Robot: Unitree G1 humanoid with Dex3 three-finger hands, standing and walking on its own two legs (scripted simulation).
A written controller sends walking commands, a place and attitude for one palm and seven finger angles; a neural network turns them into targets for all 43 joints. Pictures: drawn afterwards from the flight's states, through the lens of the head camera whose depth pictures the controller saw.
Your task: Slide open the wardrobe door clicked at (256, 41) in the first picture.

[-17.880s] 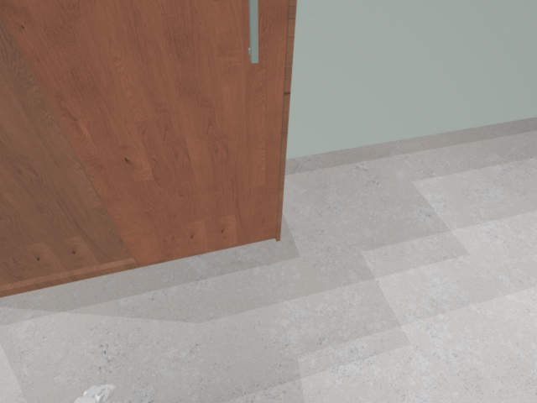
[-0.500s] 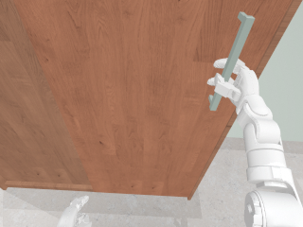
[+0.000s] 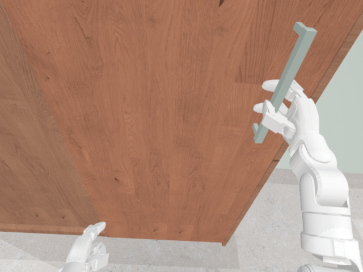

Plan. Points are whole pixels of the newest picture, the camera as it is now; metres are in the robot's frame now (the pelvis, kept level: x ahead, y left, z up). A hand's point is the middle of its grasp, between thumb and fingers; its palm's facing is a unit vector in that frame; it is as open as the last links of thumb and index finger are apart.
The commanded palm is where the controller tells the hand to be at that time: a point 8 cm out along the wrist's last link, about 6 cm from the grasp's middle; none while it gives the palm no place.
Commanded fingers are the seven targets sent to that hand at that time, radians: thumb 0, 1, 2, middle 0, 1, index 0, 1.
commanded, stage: tug the door sideways, standing still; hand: right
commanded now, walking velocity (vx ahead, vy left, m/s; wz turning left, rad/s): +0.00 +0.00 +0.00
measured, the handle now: (275, 91) +0.43 -0.14 +0.23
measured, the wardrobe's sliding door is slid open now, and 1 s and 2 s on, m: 0.00 0.00 0.13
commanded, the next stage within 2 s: step sideways, sliding the door along in 0.40 s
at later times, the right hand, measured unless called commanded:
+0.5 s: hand (263, 116) +0.37 -0.11 +0.21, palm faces +0.06 +1.00 -0.07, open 5.9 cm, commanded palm +0.35 -0.15 +0.22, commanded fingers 0.00 -0.90 -0.90 0.45 1.40 0.45 1.40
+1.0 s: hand (257, 114) +0.39 -0.11 +0.20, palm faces +0.24 +0.97 -0.02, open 5.8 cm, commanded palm +0.36 -0.08 +0.20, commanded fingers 0.00 -0.90 -0.90 0.45 1.40 0.45 1.40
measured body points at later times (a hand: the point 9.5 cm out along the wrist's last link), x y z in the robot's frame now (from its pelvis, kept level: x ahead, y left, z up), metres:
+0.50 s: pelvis +0.00 +0.00 +0.00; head +0.00 +0.03 +0.45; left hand +0.20 +0.19 -0.10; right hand +0.36 -0.17 +0.22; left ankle -0.05 +0.08 -0.73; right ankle -0.07 -0.09 -0.74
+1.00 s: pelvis +0.00 +0.08 -0.01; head +0.05 +0.07 +0.44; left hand +0.16 +0.29 -0.13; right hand +0.37 -0.16 +0.20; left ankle +0.08 +0.24 -0.69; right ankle -0.07 -0.09 -0.74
